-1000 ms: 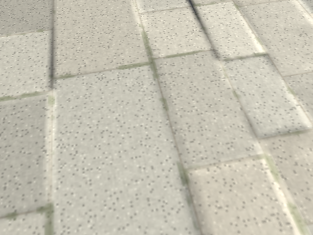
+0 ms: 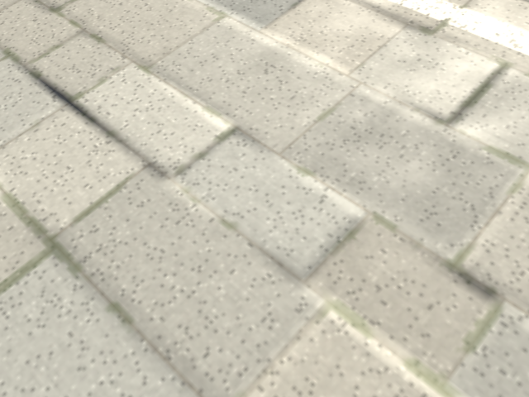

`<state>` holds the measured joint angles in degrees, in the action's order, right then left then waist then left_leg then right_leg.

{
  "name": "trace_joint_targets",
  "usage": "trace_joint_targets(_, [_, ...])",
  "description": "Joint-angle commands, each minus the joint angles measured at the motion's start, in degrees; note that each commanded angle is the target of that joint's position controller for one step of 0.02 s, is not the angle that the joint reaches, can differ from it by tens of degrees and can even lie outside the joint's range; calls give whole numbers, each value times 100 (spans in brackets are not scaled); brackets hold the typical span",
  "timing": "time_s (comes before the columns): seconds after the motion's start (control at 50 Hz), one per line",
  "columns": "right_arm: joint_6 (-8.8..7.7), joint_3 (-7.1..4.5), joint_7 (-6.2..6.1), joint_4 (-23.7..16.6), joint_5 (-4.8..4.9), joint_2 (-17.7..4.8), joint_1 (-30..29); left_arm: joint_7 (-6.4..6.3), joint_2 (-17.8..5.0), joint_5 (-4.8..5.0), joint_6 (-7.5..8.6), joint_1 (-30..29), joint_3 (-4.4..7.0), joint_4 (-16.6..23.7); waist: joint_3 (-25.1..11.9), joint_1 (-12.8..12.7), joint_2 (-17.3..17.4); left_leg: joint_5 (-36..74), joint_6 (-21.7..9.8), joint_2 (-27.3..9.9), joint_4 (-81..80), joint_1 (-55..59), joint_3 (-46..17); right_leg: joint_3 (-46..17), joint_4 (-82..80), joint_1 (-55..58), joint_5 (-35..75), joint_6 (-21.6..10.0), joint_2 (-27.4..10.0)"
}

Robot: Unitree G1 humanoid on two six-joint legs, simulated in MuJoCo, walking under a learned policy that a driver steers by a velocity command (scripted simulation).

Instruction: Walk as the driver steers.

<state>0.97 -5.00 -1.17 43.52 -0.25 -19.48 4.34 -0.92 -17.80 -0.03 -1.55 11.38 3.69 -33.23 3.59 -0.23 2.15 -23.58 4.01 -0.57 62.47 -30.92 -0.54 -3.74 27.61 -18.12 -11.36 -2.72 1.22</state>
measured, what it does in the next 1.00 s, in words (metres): walks ahead, turning left: left foot, then right foot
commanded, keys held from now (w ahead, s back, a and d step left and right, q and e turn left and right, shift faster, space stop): no key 0.08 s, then w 0.06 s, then w+q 0.14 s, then q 0.72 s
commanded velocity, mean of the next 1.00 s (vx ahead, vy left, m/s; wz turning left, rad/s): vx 0.10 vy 0.00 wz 0.25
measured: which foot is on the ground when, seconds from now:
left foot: up 0.00-0.26, down 0.28-0.66, up 0.68-1.00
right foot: down 0.00-0.28, up 0.30-0.64, down 0.66-1.00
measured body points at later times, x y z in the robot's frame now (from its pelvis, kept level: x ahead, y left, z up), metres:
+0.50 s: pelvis +0.07 +0.03 +0.00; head +0.10 +0.05 +0.45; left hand +0.25 +0.30 -0.09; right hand +0.12 -0.25 -0.11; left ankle +0.01 +0.13 -0.74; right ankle +0.13 -0.11 -0.69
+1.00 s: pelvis +0.14 +0.01 +0.00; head +0.18 +0.03 +0.45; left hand +0.18 +0.32 -0.10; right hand +0.38 -0.20 -0.10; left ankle +0.10 +0.14 -0.70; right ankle +0.20 -0.09 -0.74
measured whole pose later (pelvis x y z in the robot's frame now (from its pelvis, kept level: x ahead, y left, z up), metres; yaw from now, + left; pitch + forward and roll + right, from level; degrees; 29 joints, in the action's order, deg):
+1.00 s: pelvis +0.14 +0.01 +0.00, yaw +21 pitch +1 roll -1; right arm 4.1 -4.0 -0.3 36.4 1.0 -18.3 9.7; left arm -1.3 -16.0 -0.6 -0.1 6.9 3.7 -40.3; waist 4.6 -0.9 1.0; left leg -22.3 4.5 -3.2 48.6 -25.5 -0.2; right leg 7.5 24.0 -14.3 -10.4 -1.1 -2.1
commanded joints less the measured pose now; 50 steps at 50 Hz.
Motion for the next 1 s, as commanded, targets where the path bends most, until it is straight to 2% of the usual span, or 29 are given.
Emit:
trace_joint_targets(0.02, [-54,-82,-8,-296,46,-368,91,-82,-864,-11,83,-230,236,434,-1093,79,-941,330,101,-17,-292,-251,-200,-1278,-617,1255,2556,-1053,-1251])
trace_joint_targets(0.08, [-39,-10,30,-328,47,-242,-30,-103,-860,-28,46,-180,224,362,-1070,-52,-1026,333,122,-56,-1124,166,-202,-1353,-565,1169,2121,-1058,-1243])
trace_joint_targets(0.1, [-44,5,60,-328,56,-243,-1,-97,-853,-27,35,-120,219,325,-1117,-101,-1042,351,92,-67,-1377,357,-165,-1418,-671,1072,1304,-1074,-1220])
trace_joint_targets(0.14, [-77,13,128,-368,94,-288,-61,-48,-880,-11,34,-21,208,240,-887,-231,-1180,276,-16,-12,-1836,614,-26,-1687,-990,715,-855,-1086,-1150])
trace_joint_targets(0.18, [-158,32,208,-345,122,-311,26,0,-826,-23,63,39,153,100,-644,-252,-1294,95,-166,-8,-2205,828,117,-1881,-1171,538,-1876,-1047,-1218])
trace_joint_targets(0.22, [-269,60,265,-265,163,-271,187,29,-855,-5,106,39,138,-1,-441,-163,-1121,326,-420,31,-2778,1236,266,-1861,-1125,280,-2283,-963,-1223])
trace_joint_targets(0.26, [-381,96,293,-51,149,-162,635,39,-725,-8,171,-29,82,-70,-368,91,-887,627,-700,124,-3554,2027,298,-1592,-842,-162,-2382,-754,-1005])
trace_joint_targets(0.28, [-428,93,281,55,125,-243,994,35,-497,-38,225,-166,11,-36,-375,220,-624,433,-880,-206,-3822,2413,-250,-1291,-248,-471,-2140,-527,-761])
trace_joint_targets(0.3, [-457,72,239,126,79,-542,1409,37,-76,-133,292,-268,-106,61,-540,206,479,812,-1224,-1229,-4377,2910,-1654,-334,1490,-1012,-1756,-75,-137])
trace_joint_targets(0.32, [-460,-103,275,115,-31,-1190,1385,-3,-447,-42,406,-553,14,393,-23,165,1410,535,-2065,-2043,-5027,2855,-3493,324,2075,-2236,-2210,212,329])
trace_joint_targets(0.34, [-492,-55,249,22,-35,-931,1303,-56,-789,31,485,-783,126,343,268,310,890,876,-2236,-2095,-5075,2871,-3650,-3,2734,-2578,-2267,329,43])
trace_joint_targets(0.36, [-498,0,191,8,-7,-733,1215,-47,-788,41,514,-729,151,280,186,211,711,1603,-2055,-1887,-4885,3033,-3120,-88,2978,-2645,-1930,383,-78])
trace_joint_targets(0.38, [-480,7,157,-33,47,-678,1186,-41,-648,-15,493,-638,140,160,-6,190,601,2218,-1884,-1584,-4748,3184,-2607,-40,3022,-2566,-1717,458,-122])
trace_joint_targets(0.4, [-435,1,110,-60,117,-686,1144,-27,-584,-52,478,-668,135,169,-63,186,535,3010,-1793,-1451,-4666,3308,-2315,-22,2881,-2567,-1408,543,-165])
trace_joint_targets(0.46, [-243,-40,-53,-126,127,-678,1171,19,-182,-26,445,-794,50,135,-403,177,509,4346,-1537,-932,-4420,2994,-1462,199,2130,-1717,-668,690,21])
trace_joint_targets(0.5, [-108,-101,-122,-174,162,-769,1231,45,-90,5,421,-908,25,121,-500,230,574,4279,-1449,-812,-4280,2724,-1351,251,1592,-1251,-334,704,151])
trace_joint_targets(0.56, [46,-164,-153,-283,208,-848,1243,88,-215,61,401,-1002,78,115,-541,267,682,3788,-1368,-830,-4118,2390,-1627,199,909,-662,-113,680,277])
trace_joint_targets(0.62, [65,-167,-153,-480,239,-799,919,104,-432,75,457,-668,200,8,-566,-6,737,3032,-1154,-743,-3788,2253,-2087,91,-171,85,425,523,260])
trace_joint_targets(0.64, [31,-134,-151,-542,230,-681,862,73,-546,25,495,-493,252,-32,-655,-118,646,2809,-973,-549,-3485,2075,-2071,46,-655,624,1035,376,91])
trace_joint_targets(0.66, [-10,-45,-139,-642,119,-392,951,10,-881,-67,512,-151,334,-8,-1166,-177,102,2028,-722,-213,-2590,1638,-1793,-620,-615,1651,1902,33,-796])
trace_joint_targets(0.68, [-35,97,-141,-722,22,77,1540,-31,-1285,-205,440,-59,389,15,-1656,137,-1580,-1232,-348,646,-1143,337,-1056,-2312,-488,2745,3510,-903,-2234])
trace_joint_targets(0.7, [-19,-22,-127,-619,69,-377,1890,6,-936,-189,397,50,318,-80,-1717,174,-1737,-1905,-121,417,-2,-24,-882,-3074,-702,2414,3117,-1426,-2706])
trace_joint_targets(0.72, [31,-161,-130,-507,141,-787,1741,18,-587,-140,406,-209,204,-9,-1228,147,-1158,-1494,-7,196,567,-173,-872,-2381,-696,2001,2727,-1303,-2359])
trace_joint_targets(0.74, [92,-212,-140,-473,170,-854,1533,16,-436,-120,392,-456,161,-1,-1004,170,-855,-1100,74,76,699,-227,-741,-1641,-691,1688,2411,-1071,-1968])
trace_joint_targets(0.76, [162,-227,-157,-486,170,-819,1433,8,-398,-86,365,-648,140,-4,-843,192,-816,-799,148,-14,677,-216,-675,-1212,-756,1411,2120,-954,-1735])
trace_joint_targets(0.8, [237,-170,-124,-599,165,-564,1287,-39,-483,-125,326,-730,151,-84,-682,186,-994,-327,241,-55,533,61,-391,-607,-966,890,2046,-978,-1481])
trace_joint_targets(0.84, [246,-113,-93,-754,168,-393,1095,-88,-497,-136,304,-658,165,-158,-717,91,-1095,-178,266,-100,105,58,-247,-405,-1073,993,1958,-1116,-1545])
trace_joint_targets(0.9, [240,-41,-10,-978,112,-302,761,-112,-658,-101,267,-671,223,-228,-821,-15,-1010,2,189,-299,-664,241,-167,-222,-1104,1116,1849,-1210,-1756])
trace_joint_targets(1.0, [269,-44,144,-1167,125,-406,635,-21,-915,-12,205,-728,301,-312,-828,-28,-1046,231,-74,-291,-1726,911,184,120,-1000,983,1712,-1102,-1916])
Velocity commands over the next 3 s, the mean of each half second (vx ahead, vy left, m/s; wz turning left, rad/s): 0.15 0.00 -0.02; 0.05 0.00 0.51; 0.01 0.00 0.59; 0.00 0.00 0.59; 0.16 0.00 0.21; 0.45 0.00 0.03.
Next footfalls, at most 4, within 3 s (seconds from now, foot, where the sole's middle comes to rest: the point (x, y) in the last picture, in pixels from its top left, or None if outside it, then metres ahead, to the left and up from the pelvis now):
0.28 left None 0.05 0.13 -0.78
0.66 right None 0.24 -0.08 -0.78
1.10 left None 0.13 0.15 -0.78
1.56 right None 0.27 -0.03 -0.78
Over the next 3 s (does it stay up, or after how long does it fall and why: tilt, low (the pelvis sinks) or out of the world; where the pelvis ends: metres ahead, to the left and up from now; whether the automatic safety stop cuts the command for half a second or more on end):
stays up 0.26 0.32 -0.03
